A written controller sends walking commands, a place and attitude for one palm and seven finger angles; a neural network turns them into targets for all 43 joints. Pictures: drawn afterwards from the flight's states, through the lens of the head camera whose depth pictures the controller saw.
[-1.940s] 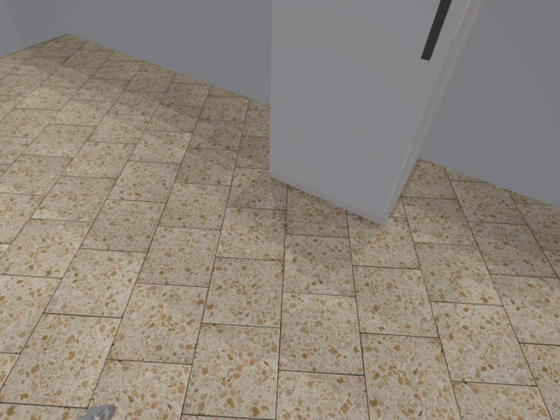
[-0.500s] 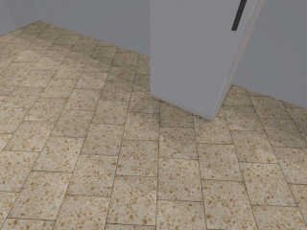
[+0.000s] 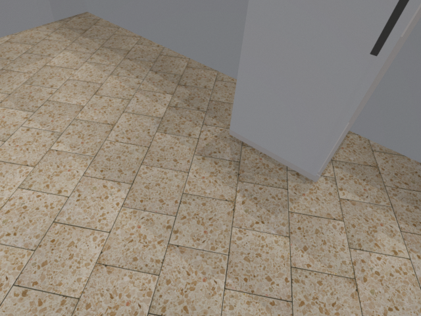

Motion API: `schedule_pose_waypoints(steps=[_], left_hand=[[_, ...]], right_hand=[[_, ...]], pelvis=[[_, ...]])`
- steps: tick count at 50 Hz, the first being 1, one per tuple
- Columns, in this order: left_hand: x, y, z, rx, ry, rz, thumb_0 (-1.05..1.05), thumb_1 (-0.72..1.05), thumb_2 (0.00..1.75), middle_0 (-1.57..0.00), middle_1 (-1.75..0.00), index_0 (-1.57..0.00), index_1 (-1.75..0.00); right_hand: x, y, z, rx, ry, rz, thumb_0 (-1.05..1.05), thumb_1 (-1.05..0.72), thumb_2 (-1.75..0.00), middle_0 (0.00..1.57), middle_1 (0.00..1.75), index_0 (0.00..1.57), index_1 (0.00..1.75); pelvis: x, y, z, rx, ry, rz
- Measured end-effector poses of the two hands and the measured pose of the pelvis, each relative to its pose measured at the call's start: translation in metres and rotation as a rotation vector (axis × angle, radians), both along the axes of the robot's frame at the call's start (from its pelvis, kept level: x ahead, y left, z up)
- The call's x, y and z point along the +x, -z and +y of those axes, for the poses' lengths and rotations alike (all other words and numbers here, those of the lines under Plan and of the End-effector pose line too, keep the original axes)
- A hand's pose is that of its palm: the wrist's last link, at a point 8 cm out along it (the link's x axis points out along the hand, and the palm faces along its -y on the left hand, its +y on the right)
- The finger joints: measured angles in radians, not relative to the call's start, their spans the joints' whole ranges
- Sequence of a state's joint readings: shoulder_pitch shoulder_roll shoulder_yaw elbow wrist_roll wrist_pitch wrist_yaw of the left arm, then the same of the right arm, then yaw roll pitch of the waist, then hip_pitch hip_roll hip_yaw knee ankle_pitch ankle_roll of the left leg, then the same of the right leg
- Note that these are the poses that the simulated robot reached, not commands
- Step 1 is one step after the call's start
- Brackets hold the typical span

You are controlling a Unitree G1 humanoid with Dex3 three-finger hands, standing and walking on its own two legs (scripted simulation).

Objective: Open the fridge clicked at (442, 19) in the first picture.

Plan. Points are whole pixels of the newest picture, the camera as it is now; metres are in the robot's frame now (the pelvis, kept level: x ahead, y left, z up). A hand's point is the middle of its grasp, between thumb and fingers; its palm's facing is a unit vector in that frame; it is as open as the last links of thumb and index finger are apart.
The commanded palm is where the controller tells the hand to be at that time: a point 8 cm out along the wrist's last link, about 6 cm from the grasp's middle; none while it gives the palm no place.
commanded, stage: walk to a spot facing it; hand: right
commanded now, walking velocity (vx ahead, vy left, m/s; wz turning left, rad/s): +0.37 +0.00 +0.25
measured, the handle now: out of the picture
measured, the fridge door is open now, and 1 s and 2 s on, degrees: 0 0 0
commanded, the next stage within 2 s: turn to face it in 0.88 s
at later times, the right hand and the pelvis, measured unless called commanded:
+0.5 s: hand out of the picture +0.15 -0.21 -0.18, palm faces -0.04 +0.99 -0.14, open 7.4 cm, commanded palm none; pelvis +0.22 -0.04 +0.00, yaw +9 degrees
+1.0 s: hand (253, 165) +0.59 -0.12 -0.16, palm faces -0.41 +0.89 -0.18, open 7.4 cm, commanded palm none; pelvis +0.41 +0.00 +0.00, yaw +23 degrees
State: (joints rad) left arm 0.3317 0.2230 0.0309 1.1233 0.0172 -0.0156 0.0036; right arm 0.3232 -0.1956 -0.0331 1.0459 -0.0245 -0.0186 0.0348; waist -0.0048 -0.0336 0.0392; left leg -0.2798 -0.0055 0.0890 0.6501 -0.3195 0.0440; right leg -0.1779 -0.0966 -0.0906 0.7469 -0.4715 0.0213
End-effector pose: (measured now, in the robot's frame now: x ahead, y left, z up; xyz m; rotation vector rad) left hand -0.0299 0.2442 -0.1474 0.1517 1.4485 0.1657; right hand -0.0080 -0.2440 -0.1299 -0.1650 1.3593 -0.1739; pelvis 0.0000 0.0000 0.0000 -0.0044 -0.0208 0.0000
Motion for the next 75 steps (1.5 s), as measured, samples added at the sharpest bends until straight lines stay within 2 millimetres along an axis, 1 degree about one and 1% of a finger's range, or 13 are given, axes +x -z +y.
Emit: schedule_pose_waypoints(steps=[4,12,18,23,30,36,41,46,51,57,63,68,75], left_hand=[[0.025,-0.010,0.005,-0.009,-0.003,0.025,0.01,0.91,0.90,-0.20,-0.30,-0.20,-0.30],[0.148,-0.028,-0.002,-0.013,-0.047,-0.197,0.01,0.91,0.90,-0.20,-0.30,-0.20,-0.30],[0.251,-0.028,-0.028,-0.025,-0.005,-0.289,0.01,0.91,0.90,-0.20,-0.30,-0.20,-0.30],[0.322,-0.021,-0.052,0.008,-0.005,-0.378,0.01,0.91,0.90,-0.20,-0.30,-0.20,-0.30],[0.313,-0.038,-0.058,0.076,-0.168,-0.317,-0.02,0.94,0.90,-0.21,-0.30,-0.21,-0.30],[0.285,-0.041,-0.059,0.093,-0.259,-0.165,-0.01,0.94,0.90,-0.20,-0.30,-0.20,-0.30],[0.271,-0.035,-0.075,0.055,-0.356,-0.054,0.00,0.92,0.90,-0.20,-0.30,-0.20,-0.30],[0.268,-0.025,-0.088,-0.005,-0.456,0.048,0.00,0.91,0.90,-0.20,-0.30,-0.20,-0.30],[0.281,-0.004,-0.079,-0.062,-0.534,0.124,0.01,0.91,0.90,-0.20,-0.30,-0.20,-0.30],[0.349,0.000,-0.034,-0.029,-0.512,0.023,0.01,0.91,0.90,-0.20,-0.30,-0.20,-0.30],[0.425,-0.014,-0.004,0.005,-0.423,-0.110,0.01,0.91,0.90,-0.20,-0.30,-0.20,-0.30],[0.469,-0.023,0.008,0.038,-0.319,-0.131,0.01,0.93,0.90,-0.20,-0.30,-0.20,-0.30],[0.522,-0.033,0.003,0.098,-0.196,-0.190,0.01,0.91,0.90,-0.20,-0.30,-0.20,-0.30]], right_hand=[[0.010,-0.005,0.019,0.012,0.037,-0.005,0.00,-0.91,-0.90,0.20,0.30,0.20,0.30],[0.027,-0.015,0.039,0.068,0.003,0.156,0.00,-0.91,-0.90,0.20,0.30,0.20,0.30],[0.068,-0.004,0.025,0.078,0.028,0.208,0.00,-0.91,-0.90,0.20,0.30,0.20,0.30],[0.126,0.021,-0.005,0.086,0.010,0.247,0.00,-0.91,-0.90,0.20,0.30,0.20,0.30],[0.286,0.010,-0.038,0.058,-0.125,0.045,0.01,-0.91,-0.90,0.20,0.30,0.20,0.30],[0.415,-0.006,-0.033,0.055,-0.217,-0.124,0.00,-0.91,-0.90,0.19,0.30,0.19,0.30],[0.494,-0.013,-0.008,0.065,-0.313,-0.159,0.00,-0.91,-0.90,0.19,0.30,0.19,0.30],[0.563,-0.009,0.037,0.074,-0.423,-0.161,0.00,-0.91,-0.90,0.19,0.30,0.19,0.30],[0.622,0.005,0.088,0.075,-0.514,-0.210,0.00,-0.91,-0.90,0.20,0.30,0.20,0.30],[0.638,0.000,0.113,0.067,-0.511,-0.212,0.00,-0.91,-0.90,0.20,0.30,0.20,0.30],[0.653,-0.012,0.109,0.067,-0.447,-0.232,-0.01,-0.93,-0.90,0.20,0.30,0.20,0.30],[0.655,-0.006,0.086,0.084,-0.351,-0.249,-0.01,-0.92,-0.90,0.20,0.30,0.20,0.30],[0.632,0.017,0.025,0.055,-0.220,-0.145,0.00,-0.91,-0.90,0.20,0.30,0.20,0.30]], pelvis=[[0.026,-0.009,0.008,-0.003,-0.016,-0.002],[0.086,-0.022,0.003,-0.004,-0.079,0.022],[0.146,-0.012,-0.015,0.021,-0.096,0.030],[0.204,0.008,-0.036,0.022,-0.126,0.022],[0.261,-0.013,-0.052,0.015,-0.200,-0.006],[0.308,-0.020,-0.052,0.003,-0.258,0.004],[0.345,-0.020,-0.043,0.002,-0.308,0.006],[0.381,-0.013,-0.023,0.002,-0.364,0.013],[0.418,0.008,0.011,-0.008,-0.412,0.022],[0.444,0.001,0.026,0.014,-0.418,0.007],[0.466,-0.011,0.029,0.017,-0.353,0.020],[0.482,-0.010,0.020,0.027,-0.286,0.018],[0.499,-0.002,-0.002,0.034,-0.212,0.023]])
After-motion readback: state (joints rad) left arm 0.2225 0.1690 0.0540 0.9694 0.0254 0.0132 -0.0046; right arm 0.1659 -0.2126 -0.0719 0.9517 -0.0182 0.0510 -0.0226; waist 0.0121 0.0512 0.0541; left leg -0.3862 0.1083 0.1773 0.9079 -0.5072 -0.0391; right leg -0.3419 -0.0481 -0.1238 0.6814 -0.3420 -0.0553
